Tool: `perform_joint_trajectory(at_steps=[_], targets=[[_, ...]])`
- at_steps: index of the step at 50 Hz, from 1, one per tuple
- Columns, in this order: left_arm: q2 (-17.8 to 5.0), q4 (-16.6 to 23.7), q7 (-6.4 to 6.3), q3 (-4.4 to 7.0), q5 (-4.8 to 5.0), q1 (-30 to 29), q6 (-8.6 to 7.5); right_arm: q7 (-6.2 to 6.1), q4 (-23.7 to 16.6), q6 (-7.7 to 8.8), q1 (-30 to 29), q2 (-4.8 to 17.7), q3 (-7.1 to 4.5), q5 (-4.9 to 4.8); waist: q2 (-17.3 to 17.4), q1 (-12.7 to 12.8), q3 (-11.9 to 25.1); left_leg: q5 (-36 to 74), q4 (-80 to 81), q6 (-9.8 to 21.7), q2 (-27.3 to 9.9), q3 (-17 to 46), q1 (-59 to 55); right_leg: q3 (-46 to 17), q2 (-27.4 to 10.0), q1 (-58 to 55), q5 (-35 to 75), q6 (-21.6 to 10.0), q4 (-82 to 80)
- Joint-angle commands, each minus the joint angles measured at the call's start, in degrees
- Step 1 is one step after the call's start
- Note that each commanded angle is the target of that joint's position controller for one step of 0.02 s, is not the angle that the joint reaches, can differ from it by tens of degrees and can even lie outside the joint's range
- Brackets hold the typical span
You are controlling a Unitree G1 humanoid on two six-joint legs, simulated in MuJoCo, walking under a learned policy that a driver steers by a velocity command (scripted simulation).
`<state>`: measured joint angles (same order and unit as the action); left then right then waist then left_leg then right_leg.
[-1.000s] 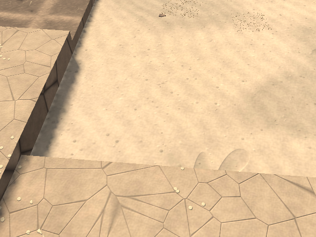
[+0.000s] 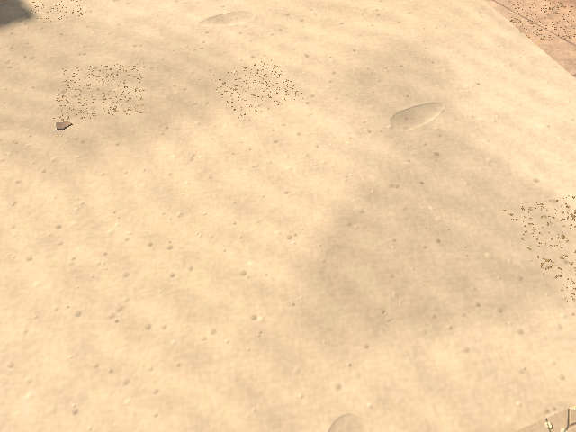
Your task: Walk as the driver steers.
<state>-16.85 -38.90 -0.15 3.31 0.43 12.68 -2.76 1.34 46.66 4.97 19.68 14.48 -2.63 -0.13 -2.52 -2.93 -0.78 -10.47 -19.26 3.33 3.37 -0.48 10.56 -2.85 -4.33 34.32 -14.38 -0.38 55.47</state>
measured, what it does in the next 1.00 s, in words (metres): goes down, turning left: right foot, then left foot 0.08 m lower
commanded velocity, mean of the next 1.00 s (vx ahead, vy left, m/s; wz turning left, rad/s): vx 0.37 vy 0.00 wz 0.30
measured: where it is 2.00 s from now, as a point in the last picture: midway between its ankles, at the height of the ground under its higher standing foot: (283, 420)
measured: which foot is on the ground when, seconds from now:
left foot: down 0.00-0.26, up 0.28-0.74, down 0.76-1.00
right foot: up 0.00-0.22, down 0.24-0.76, up 0.78-1.00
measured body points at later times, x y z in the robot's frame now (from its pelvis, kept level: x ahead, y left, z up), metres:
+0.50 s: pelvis +0.26 -0.06 +0.00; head +0.28 -0.06 +0.45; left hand +0.31 +0.22 -0.12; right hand +0.41 -0.33 -0.11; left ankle +0.31 +0.11 -0.68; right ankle +0.24 -0.16 -0.75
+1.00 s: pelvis +0.45 +0.01 -0.09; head +0.50 +0.05 +0.35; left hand +0.49 +0.32 -0.21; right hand +0.68 -0.19 -0.20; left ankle +0.49 +0.10 -0.83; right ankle +0.56 -0.14 -0.75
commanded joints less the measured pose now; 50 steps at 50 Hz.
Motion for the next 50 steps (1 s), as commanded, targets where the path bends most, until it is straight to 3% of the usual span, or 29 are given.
perform_joint_trajectory(at_steps=[1,6,8,10,11,12,13,14,15,16,18,20,21,23,26,28,32,35,36,37,38,39,40,41,43,45,46,48,50], targets=[[-1.6,4.8,0.16,0.00,-0.21,-4.2,-1.18,-0.71,-3.0,0.61,-2.4,10.3,-2.32,-0.55,6.6,0.4,0.0,10.7,10.5,9.7,-14.4,11.5,-3.1,-0.1,-1.7,3.7,8.8,0.8,-10.4],[-1.6,6.5,1.36,-0.11,0.53,-11.8,-2.08,-0.86,0.2,-0.09,1.8,11.5,-2.37,-1.19,6.9,-2.2,-0.7,14.0,9.4,8.2,-13.4,6.9,-2.8,2.2,1.2,-3.6,18.6,0.8,-21.3],[-3.2,6.2,2.24,0.67,0.52,-10.7,-2.47,-0.94,0.3,-0.17,1.7,11.4,-2.41,-0.76,6.6,-0.8,0.4,16.9,5.8,8.3,-16.1,7.5,-6.6,1.0,0.8,-3.1,18.7,-0.8,-18.2],[-3.9,6.6,2.88,1.00,0.37,-10.4,-2.76,-0.96,0.2,-0.71,1.0,11.7,-2.58,-1.12,6.7,0.4,-0.1,20.7,2.0,7.4,-17.1,7.9,-8.8,1.7,1.3,-4.0,11.5,-2.8,-20.2],[-4.7,6.0,2.88,1.56,0.22,-7.7,-2.90,-0.92,0.1,-0.98,0.6,11.7,-2.48,-1.36,7.0,2.3,1.0,27.0,-2.4,6.7,-16.2,8.0,-7.6,2.9,2.9,-10.0,9.2,-3.8,-22.2],[-6.3,3.8,2.78,2.66,0.00,-0.4,-3.16,-0.95,-0.1,-1.23,-0.3,11.3,-2.22,-1.60,6.1,6.3,4.5,32.5,-11.4,5.6,-13.7,6.7,-5.3,4.4,4.4,-20.4,10.9,-5.2,-25.6],[-9.8,2.0,2.32,3.89,-0.53,8.6,-3.40,-1.06,-1.2,-1.06,-0.6,9.8,-1.57,-1.24,2.7,10.2,10.2,25.2,-25.6,3.4,-10.4,5.2,3.0,-1.4,-1.6,-34.5,13.7,-8.4,-26.9],[-14.4,2.2,2.10,4.69,-0.20,10.9,-2.97,-0.54,-1.6,-0.14,8.6,3.4,0.34,-0.27,-12.1,6.6,17.9,-12.8,-47.1,-0.8,-2.3,1.6,24.1,-22.5,-16.5,-53.9,9.4,-16.9,-27.6],[-10.4,1.8,2.27,3.72,0.50,13.4,-2.65,-0.39,-1.9,0.76,6.5,6.4,-0.06,-1.64,-14.5,8.9,19.4,-22.5,-54.4,-0.4,-1.7,7.0,32.7,-33.9,-18.6,-53.7,2.4,-18.7,-35.0],[-7.7,1.4,2.17,2.88,0.55,11.4,-2.57,-0.51,-3.6,0.82,0.3,10.9,-1.60,-2.96,-7.7,9.5,11.8,-18.0,-56.3,-0.2,-4.5,8.1,35.4,-26.9,-16.9,-47.4,2.7,-16.5,-36.4],[-4.7,1.6,2.48,1.76,0.12,4.4,-2.80,-0.90,-4.8,-0.61,-3.2,10.2,-2.01,-1.80,-1.6,5.7,4.7,-11.7,-51.5,-1.0,-8.5,7.0,31.9,-16.9,-14.1,-34.5,9.3,-14.7,-39.4],[-3.6,0.7,2.46,1.78,-0.21,0.6,-3.75,-0.86,-4.9,-2.44,-2.4,7.6,-2.03,-1.63,-2.3,2.8,1.5,-8.8,-45.4,-1.7,-10.7,7.4,26.1,-10.4,-12.1,-26.5,9.9,-13.4,-43.7],[-4.2,0.2,2.35,2.03,-0.41,-0.1,-4.13,-0.96,-5.5,-3.08,-3.1,6.3,-1.77,-1.57,-1.9,2.3,0.7,-7.5,-43.4,-1.9,-10.6,7.0,26.0,-8.1,-12.0,-25.3,12.3,-13.1,-45.2],[-5.6,-0.8,2.05,2.68,-1.11,0.2,-5.22,-0.89,-5.5,-3.32,-3.6,6.7,-2.34,-1.21,1.0,2.1,0.4,1.9,-39.4,-2.3,-10.2,7.7,27.2,-2.5,-10.6,-25.9,17.2,-12.8,-45.3],[-5.9,-2.4,0.17,2.94,-0.40,-0.2,-5.28,0.11,-6.4,-1.93,-7.6,5.1,-2.06,-1.08,-0.5,2.4,-0.6,19.0,-25.7,-1.9,-8.9,6.7,25.2,6.1,-7.0,-24.4,15.6,-9.0,-44.1],[-5.9,-3.5,-0.46,2.96,-0.16,1.9,-4.60,1.34,-7.8,-1.31,-12.2,3.4,-1.33,-0.69,0.5,5.0,-0.9,28.3,-16.2,-1.4,-6.9,3.0,19.8,10.0,-5.8,-22.6,14.6,-7.7,-42.1],[-6.4,-4.8,-1.84,3.20,0.79,4.7,-3.42,3.59,-10.7,-2.25,-16.6,4.6,-1.78,-0.60,0.2,6.1,-2.3,32.1,-9.1,-0.6,-6.9,4.2,19.9,10.7,-8.7,-25.9,12.4,-6.4,-32.2],[-6.5,-4.3,-2.31,3.30,1.25,5.6,-1.80,4.41,-11.0,-3.11,-17.8,4.5,-1.67,-0.15,1.5,6.7,-3.0,25.1,-6.2,-0.8,-6.7,2.2,21.1,9.4,-10.7,-29.0,13.4,-5.0,-22.1],[-6.8,-4.1,-2.27,3.33,1.14,5.3,-1.24,4.28,-9.9,-3.04,-14.0,5.4,-2.24,0.03,2.4,4.8,-1.4,22.2,-5.4,-0.4,-5.4,0.6,16.8,9.6,-10.5,-28.0,16.4,-4.5,-15.5],[-6.8,-4.1,-2.02,3.20,1.23,4.6,-1.00,3.75,-7.4,-2.82,-6.4,6.6,-3.27,0.58,4.1,0.9,2.2,25.1,-2.6,0.9,-2.9,-2.2,7.3,11.9,-8.3,-25.4,19.5,-3.3,-4.6],[-5.1,-4.7,-1.54,2.56,0.81,6.4,-1.49,2.60,-4.5,-2.66,1.4,10.0,-4.79,1.02,7.1,-2.2,6.5,39.1,-1.6,4.1,-3.4,-1.3,-6.9,13.7,-3.5,-17.1,10.0,-0.7,12.5],[-0.7,-3.3,-0.64,1.30,-1.75,11.8,-2.08,1.59,-4.8,-2.38,3.9,16.1,-5.69,1.74,20.2,0.0,11.7,79.4,-18.6,12.7,-15.7,12.3,-30.6,12.4,3.9,8.8,-34.6,3.6,38.2],[-3.9,-1.2,0.15,0.39,-0.98,14.4,-2.73,1.57,-7.0,-2.19,5.0,16.8,-5.09,0.90,15.6,-1.0,25.5,84.4,-19.3,21.7,-24.3,26.5,-38.6,1.1,3.6,14.2,-35.1,4.9,45.4],[-7.6,1.0,0.28,0.84,0.88,8.9,-2.90,1.22,-9.0,-2.90,1.5,15.9,-5.15,0.48,10.7,-2.4,27.8,64.1,-13.9,23.4,-25.4,29.7,-36.7,-3.2,2.3,16.6,-28.5,4.5,44.3],[-8.9,0.9,-1.60,1.26,0.67,4.8,-1.32,-0.22,-12.1,-4.08,-9.6,11.8,-3.54,-0.35,-0.8,2.5,19.1,30.2,-5.5,18.4,-22.7,28.9,-16.6,-4.8,-1.2,14.7,-11.3,3.9,30.5],[-8.9,0.0,-3.12,1.87,-0.74,5.0,1.67,-0.54,-12.7,-4.02,-14.0,10.3,-2.88,0.50,3.2,5.6,11.7,29.0,-2.3,17.0,-20.9,28.4,1.5,-3.9,-1.8,5.3,-9.6,5.0,25.7],[-7.8,-0.2,-3.47,1.86,-1.25,5.7,2.16,-0.69,-11.7,-3.88,-12.9,10.6,-2.89,0.59,3.5,5.9,9.4,28.9,-1.5,15.8,-17.5,23.2,6.5,-3.2,-1.2,2.2,-7.4,5.7,19.3],[-4.0,0.1,-3.83,0.92,-1.81,3.9,1.95,-1.46,-10.3,-3.93,-12.2,10.3,-3.03,0.43,6.1,5.1,9.8,33.7,-2.7,12.7,-12.8,16.8,6.8,-1.4,0.0,-1.2,-3.9,6.3,5.9],[-2.1,0.1,-3.53,0.38,-1.32,2.5,1.95,-2.41,-9.5,-4.63,-11.7,9.6,-2.85,0.40,7.3,4.2,12.6,32.6,-3.5,11.2,-11.9,15.1,5.3,-1.4,0.6,-4.7,0.4,6.8,-0.3]])
Velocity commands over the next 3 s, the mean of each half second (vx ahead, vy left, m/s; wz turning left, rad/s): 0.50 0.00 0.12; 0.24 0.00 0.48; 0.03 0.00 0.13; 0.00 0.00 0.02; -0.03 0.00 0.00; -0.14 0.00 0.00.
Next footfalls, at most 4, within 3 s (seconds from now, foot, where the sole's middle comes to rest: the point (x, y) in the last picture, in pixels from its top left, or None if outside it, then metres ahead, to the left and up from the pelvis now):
0.24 right None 0.28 -0.16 -0.78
0.76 left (232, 429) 0.53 0.11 -0.86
1.18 right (319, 383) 0.63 -0.11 -0.86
2.74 left None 0.45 0.08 -0.86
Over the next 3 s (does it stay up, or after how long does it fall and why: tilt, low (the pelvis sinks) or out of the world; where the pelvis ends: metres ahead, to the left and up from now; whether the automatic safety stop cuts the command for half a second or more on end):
stays up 0.44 -0.01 -0.08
